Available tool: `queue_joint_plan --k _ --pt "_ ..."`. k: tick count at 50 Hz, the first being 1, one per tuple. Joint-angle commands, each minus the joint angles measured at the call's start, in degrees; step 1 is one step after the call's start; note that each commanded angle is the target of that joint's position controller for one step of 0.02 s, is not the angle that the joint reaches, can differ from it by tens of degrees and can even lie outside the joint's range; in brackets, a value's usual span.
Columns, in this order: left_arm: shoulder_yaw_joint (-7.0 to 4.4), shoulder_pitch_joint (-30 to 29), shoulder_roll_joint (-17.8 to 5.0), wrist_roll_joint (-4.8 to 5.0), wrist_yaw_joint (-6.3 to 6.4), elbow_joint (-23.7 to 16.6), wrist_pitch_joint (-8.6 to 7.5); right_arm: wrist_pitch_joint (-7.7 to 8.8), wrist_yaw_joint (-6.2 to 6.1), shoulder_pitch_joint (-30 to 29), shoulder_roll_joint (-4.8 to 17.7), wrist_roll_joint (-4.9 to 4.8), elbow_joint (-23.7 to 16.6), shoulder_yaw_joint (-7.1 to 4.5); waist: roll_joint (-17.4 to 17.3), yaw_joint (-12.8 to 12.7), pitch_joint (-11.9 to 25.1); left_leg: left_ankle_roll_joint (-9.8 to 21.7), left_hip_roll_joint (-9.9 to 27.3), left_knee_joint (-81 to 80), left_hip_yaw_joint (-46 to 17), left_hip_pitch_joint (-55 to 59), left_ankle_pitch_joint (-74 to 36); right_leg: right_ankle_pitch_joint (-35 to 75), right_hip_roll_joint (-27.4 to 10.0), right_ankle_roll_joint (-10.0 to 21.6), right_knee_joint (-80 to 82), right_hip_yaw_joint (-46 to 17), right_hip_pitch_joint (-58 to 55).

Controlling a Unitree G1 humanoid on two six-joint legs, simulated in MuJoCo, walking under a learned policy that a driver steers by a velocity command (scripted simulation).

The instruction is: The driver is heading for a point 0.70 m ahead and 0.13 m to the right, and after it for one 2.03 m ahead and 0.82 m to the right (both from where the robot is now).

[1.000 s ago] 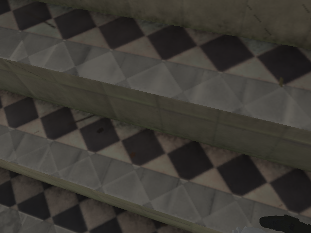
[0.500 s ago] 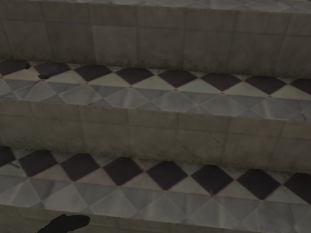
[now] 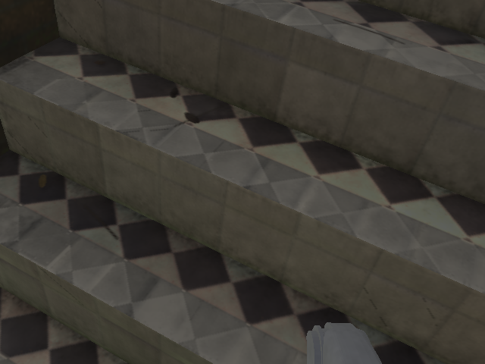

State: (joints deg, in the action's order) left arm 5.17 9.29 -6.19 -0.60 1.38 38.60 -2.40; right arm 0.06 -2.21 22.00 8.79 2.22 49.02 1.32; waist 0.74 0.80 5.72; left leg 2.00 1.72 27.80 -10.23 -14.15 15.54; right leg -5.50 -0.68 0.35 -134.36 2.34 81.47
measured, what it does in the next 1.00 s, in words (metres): steps to the right: right foot 0.25 m higher, then left foot 0.25 m lower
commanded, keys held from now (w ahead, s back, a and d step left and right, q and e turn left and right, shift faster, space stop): w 1.00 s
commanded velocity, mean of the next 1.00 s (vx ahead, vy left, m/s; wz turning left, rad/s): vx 0.50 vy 0.00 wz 0.03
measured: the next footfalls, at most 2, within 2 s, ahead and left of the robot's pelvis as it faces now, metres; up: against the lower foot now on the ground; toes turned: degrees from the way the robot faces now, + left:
right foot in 0.18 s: +0.20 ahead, -0.17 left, +0.25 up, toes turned +7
left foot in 0.50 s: -0.01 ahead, -0.01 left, +0.00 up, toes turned +12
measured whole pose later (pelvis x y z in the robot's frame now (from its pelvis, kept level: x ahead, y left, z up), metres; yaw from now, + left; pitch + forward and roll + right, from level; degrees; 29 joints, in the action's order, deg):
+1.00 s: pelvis -0.03 -0.14 +0.02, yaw -2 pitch +5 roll -7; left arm 7.8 -6.0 -0.9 -0.7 1.4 36.0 -1.1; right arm -2.9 -2.1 27.7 9.9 0.2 58.8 -0.3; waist -5.7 1.6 8.1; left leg 0.7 12.8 7.0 10.2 -6.8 4.5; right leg -41.9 -2.2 3.8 -102.5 6.6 61.7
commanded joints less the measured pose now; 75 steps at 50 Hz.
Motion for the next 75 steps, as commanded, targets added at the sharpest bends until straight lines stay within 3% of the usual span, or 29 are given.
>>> queue_joint_plan --k 1,6,7,10,14,21,22,24,25,26,27,29,30,35,46,49,51,53,56,58,60,61,62,66,69,70,71,72,75 --pt "3.39 -16.48 4.69 -0.42 0.6 -12.5 -1.47 -0.08 -1.43 0.54 8.05 -1.77 2.19 -1.29 -13.3 -0.79 -4.63 12.28 11.29 -26.83 -4.66 -6.77 -3.77 -2.33 -4.23 0.71 16.03 4.39 -6.29" --pt "-3.57 3.84 -10.1 0.81 -0.95 -6.05 -1.42 0.46 -0.05 -1.99 18.91 -4.26 7.21 -3.86 -15.82 -14.14 8.83 12.93 14.45 -11.19 8.67 12.59 -105.78 -36.76 6.38 3.61 56.37 8.19 -51.3" --pt "-3.78 2.35 -8.39 -0.06 -0.94 -2.27 -1.16 0.62 -0.09 8.1 12.54 -5.12 8.46 -3.23 -6.61 -5.98 11.84 12.81 12.86 -2.8 9.56 7.8 -102.46 -38.3 4.39 6.71 61.49 -1.46 -58.28" --pt "-7.02 9.49 -12.62 -5.81 -0.16 4.79 3.22 3.29 4.08 -3.17 6.3 -3.71 3.42 -2.38 27.38 -6.33 22.07 9.77 -0.72 44.31 2.82 -12.19 -15.94 -54.96 -3.04 14.77 90.97 -37.98 -65.18" --pt "-3.88 -6.81 -1.54 -1.16 0.29 4.17 2.5 0.94 6.54 -8.85 2.88 -2.36 -6.45 -0.05 3.21 5.1 -2.25 1.28 -3.91 70.19 9.09 -19.09 1.72 -46.28 -0.53 8.09 82.01 -15.77 -27.27" --pt "-4.54 -22.95 -5.29 0.27 3.86 -7.83 0.73 -2.34 1.89 8.89 7.44 0.85 -3.76 0.07 6.66 12.41 -9.72 5.39 2.63 12.97 16.16 7.34 -5.54 -36.21 4.22 0.03 71.21 -5.43 -2.16" --pt "-3.85 -21.99 -1.65 1.66 4.93 -9.9 1.86 -3.25 1.96 8.49 4.42 2.41 -2.13 1.28 1.34 9.87 -11.49 7.03 1.92 -10.58 25.57 10.08 -20.41 -35.23 8.03 -2.72 59.92 2.44 -3.99" --pt "-2.73 -0.94 5.72 3.07 4.58 -8.51 2.32 -2.99 3.08 -10.28 -1.67 -0.34 -4.96 3.51 -23.03 -5.14 -7.19 5.91 7.77 -15.76 19.39 4.29 -39.48 -37.87 12.55 0.53 -0.66 -0.29 -8.7" --pt "-2.86 8.85 7.58 2.51 3.51 -7.13 0.86 -0.6 3.72 -19.65 -2.52 1.77 -7.66 5.36 -14.25 -11.28 -2.27 1.13 6.96 -4.76 14.73 1.08 -41.78 -31.29 16.26 0.4 -26.42 -9.5 -9.66" --pt "-2.77 7.16 7.16 3.33 2.22 -9.44 -1.43 0.96 3.98 -13.85 4.82 3.57 -6.81 3.25 -4.02 -11.31 3.01 1.4 14.9 6.22 6.7 5.17 -55.26 -26.23 13.38 -0.79 -36.92 -11.71 -5.52" --pt "-1.35 8.91 4.67 2.3 1.68 -10.85 -3.03 1.57 3.65 -2.96 16.0 1.24 -4.78 -0.82 -1.94 -9.92 8.3 5.02 22.46 6.39 -0.48 20.29 -50.98 -27.16 8.07 -2.08 -34.58 -14.13 6.63" --pt "-0.06 -7.31 0.76 3.07 2.55 -11.29 -2.29 3.11 0.15 0.84 24.8 -0.38 -5.77 -5.35 -5.76 -1.54 5.31 13.02 33.77 -15.04 -25.67 22.38 15.18 -17.78 -6.0 -5.06 -15.0 -14.67 15.22" --pt "-1.77 -14.41 -4.18 2.57 3.28 -8.49 -0.67 3.2 -1.36 -2.52 15.27 0.91 -6.02 -2.52 4.99 2.16 1.25 10.81 27.05 -17.94 -25.54 17.63 23.5 -9.66 -3.0 -7.09 -15.56 -10.14 15.09" --pt "0.83 -20.61 3.63 1.49 1.74 -7.0 0.12 4.41 -0.54 6.94 6.23 0.63 2.3 0.42 -4.11 5.12 -9.39 10.12 20.42 -17.67 -11.04 9.05 15.76 -5.6 -3.36 -1.96 -11.82 -8.08 15.09" --pt "4.09 -18.18 6.52 0.83 -0.44 -6.88 0.86 -1.86 -1.32 6.41 9.38 -1.31 7.74 -3.1 -7.18 -2.11 -3.42 7.01 17.59 -28.33 12.79 0.01 -0.38 -27.8 -7.4 3.0 20.18 0.9 -14.36" --pt "0.72 -13.34 1.7 -1.41 0.62 -3.89 1.51 -3.11 0.46 4.58 10.61 -1.7 6.37 -3.6 -7.44 -3.76 2.49 10.45 16.0 -23.81 17.6 -2.01 -38.36 -45.3 3.8 2.94 40.4 12.19 -44.48" --pt "-0.15 -16.49 2.08 -1.56 1.33 -4.65 1.16 -2.31 1.49 16.46 3.71 -2.35 7.45 -1.78 -3.67 2.81 7.86 9.0 11.11 -13.44 17.32 -6.59 -50.96 -52.61 2.14 6.33 49.23 -0.84 -56.7" --pt "-2.64 -0.78 -1.49 -3.7 2.59 -0.16 4.62 -1.11 2.88 8.44 9.66 -1.75 4.87 -3.4 -1.92 -3.08 14.73 10.25 11.65 -13.67 17.79 -6.44 -27.71 -52.04 4.47 5.05 53.06 -1.59 -59.84" --pt "-4.07 -11.2 -2.98 -2.87 3.74 -2.18 7.51 -2.26 1.81 -1.19 5.49 -0.71 0.68 -2.14 9.17 -1.8 10.07 8.06 4.48 -4.21 21.13 -4.17 -0.3 -60.02 2.15 4.88 69.5 -10.07 -43.71" --pt "-3.85 -29.72 -3.21 -0.24 4.52 -7.19 6.26 -2.02 2.03 10.18 1.89 0.18 3.13 -0.66 15.55 7.8 1.45 10.9 3.97 5.92 14.38 10.59 1.79 -67.47 0.16 2.15 76.46 -16.03 -13.77" --pt "-0.38 -39.83 8.36 3.42 3.4 -10.84 4.95 -3.02 -0.21 21.05 7.03 3.95 5.61 -0.83 -6.37 12.21 -9.43 16.38 13.75 -24.32 3.13 12.81 18.83 -48.26 9.18 -8.81 34.85 6.62 6.72" --pt "-0.05 -25.57 8.72 6.12 3.87 -6.53 4.93 -2.37 -0.2 -1.32 15.01 3.69 -1.26 -2.73 -31.85 0.73 -8.73 16.99 27.15 -30.3 -8.89 -5.65 18.69 -37.62 4.66 -9.1 -3.92 8.98 -4.9" --pt "-2.21 -12.65 1.56 4.67 5.53 -3.99 4.48 -1.84 -1.57 -13.74 20.51 1.58 -5.49 -3.76 -37.16 -6.27 -4.79 11.51 29.09 -25.44 -7.17 -7.54 17.6 -43.35 3.29 -11.11 -20.99 -6.36 -4.16" --pt "-0.98 -10.17 1.48 -3.66 4.16 -2.73 2.18 -1.88 -2.61 -12.76 12.26 -1.64 -7.14 -2.98 2.79 -4.96 4.47 1.39 13.61 -20.33 10.64 -6.28 -0.91 -34.18 -1.42 -4.5 26.19 -4.48 -33.0" --pt "1.04 -10.05 5.47 -1.76 4.85 0.4 4.22 -2.8 -1.5 -1.28 13.27 -3.85 -0.61 -3.94 -10.77 -1.21 -2.44 3.64 10.86 -23.96 14.12 -5.23 4.42 -51.02 2.43 0.05 60.34 5.27 -47.17" --pt "1.43 -16.24 5.21 -2.96 5.27 0.43 4.46 -3.3 -0.66 9.33 9.03 -4.4 0.95 -4.3 -5.58 8.25 -2.79 4.6 9.14 -23.04 12.08 -9.1 -2.16 -53.43 5.29 1.45 56.91 3.25 -51.03" --pt "-0.64 -7.54 0.05 -3.77 5.18 -0.43 4.53 -4.06 -0.08 0.69 9.32 -1.64 -2.36 -3.22 1.9 0.38 -1.8 3.02 6.7 -12.56 17.14 -2.36 -3.91 -63.04 1.53 5.33 65.14 -9.61 -40.79" --pt "-1.1 -18.44 -3.28 -4.54 5.19 -5.68 3.7 -4.52 0.31 2.0 5.78 -1.8 -4.61 -3.15 19.7 5.35 1.75 0.8 4.61 5.24 16.02 -3.0 -13.43 -76.6 -7.5 9.7 80.11 -24.61 -37.3" --pt "-2.2 -24.3 -3.16 -3.82 0.23 -9.06 -1.1 -5.26 -0.25 12.46 6.91 -0.53 -1.22 -6.08 15.64 9.62 15.91 -2.02 -0.63 59.58 12.1 -11.7 -10.96 -38.56 -15.2 10.41 69.43 -18.12 -42.26"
